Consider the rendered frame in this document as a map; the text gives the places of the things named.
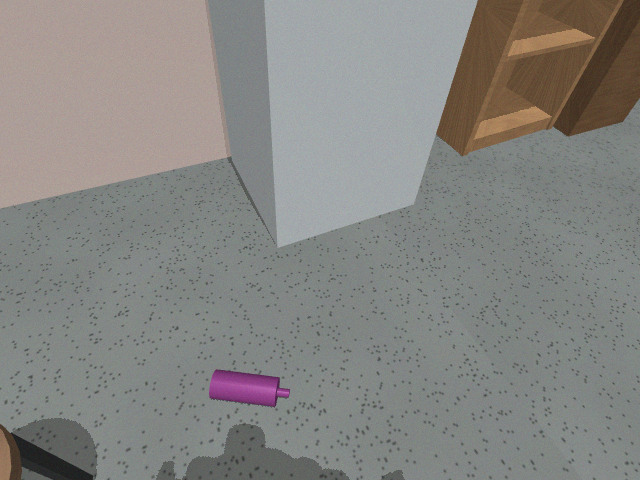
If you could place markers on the bookshelf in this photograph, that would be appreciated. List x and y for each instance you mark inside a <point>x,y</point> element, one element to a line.
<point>520,62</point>

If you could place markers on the stool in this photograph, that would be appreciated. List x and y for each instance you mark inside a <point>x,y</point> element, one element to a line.
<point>16,452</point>

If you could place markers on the bottle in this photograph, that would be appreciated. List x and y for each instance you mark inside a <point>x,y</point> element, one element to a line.
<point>246,388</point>

